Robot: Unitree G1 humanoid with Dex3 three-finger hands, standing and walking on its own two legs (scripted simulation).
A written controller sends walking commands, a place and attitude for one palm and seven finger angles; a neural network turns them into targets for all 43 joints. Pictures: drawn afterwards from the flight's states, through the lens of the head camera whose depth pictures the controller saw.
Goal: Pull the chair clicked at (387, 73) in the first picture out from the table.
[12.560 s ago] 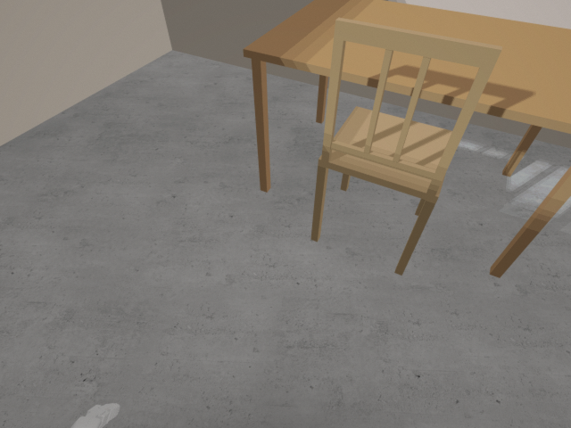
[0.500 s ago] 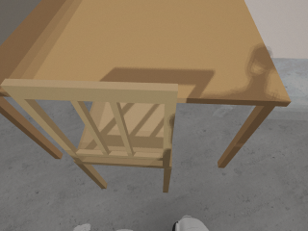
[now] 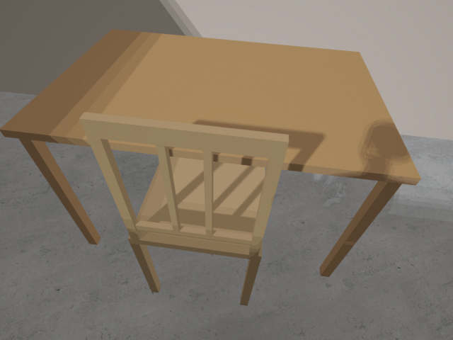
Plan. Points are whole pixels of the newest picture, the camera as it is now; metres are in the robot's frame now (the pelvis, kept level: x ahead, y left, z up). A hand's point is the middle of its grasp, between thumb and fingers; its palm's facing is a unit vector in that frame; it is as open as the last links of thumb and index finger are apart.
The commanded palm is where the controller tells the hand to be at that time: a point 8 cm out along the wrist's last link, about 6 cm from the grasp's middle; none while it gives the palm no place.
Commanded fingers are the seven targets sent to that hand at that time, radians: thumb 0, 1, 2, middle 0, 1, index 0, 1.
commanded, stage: come to a stop and stand still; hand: left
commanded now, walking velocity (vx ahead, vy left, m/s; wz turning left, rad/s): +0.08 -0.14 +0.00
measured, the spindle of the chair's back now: (170, 192) +0.45 +0.18 -0.06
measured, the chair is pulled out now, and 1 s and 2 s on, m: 0.00 0.00 0.00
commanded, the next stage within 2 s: look again from close up in 0.10 s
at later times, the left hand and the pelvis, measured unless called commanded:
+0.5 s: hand out of the picture -0.01 +0.13 -0.18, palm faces -0.01 -0.98 -0.20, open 7.3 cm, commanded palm none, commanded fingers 0.00 0.90 0.90 -0.20 -0.30 -0.20 -0.30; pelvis -0.02 -0.03 -0.01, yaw -2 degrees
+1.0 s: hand out of the picture -0.01 +0.17 -0.18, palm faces -0.03 -0.98 -0.19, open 7.4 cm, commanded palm none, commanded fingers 0.00 0.90 0.90 -0.20 -0.30 -0.20 -0.30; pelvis -0.01 +0.00 +0.00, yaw -2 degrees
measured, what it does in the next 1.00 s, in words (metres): steps on the spot: right foot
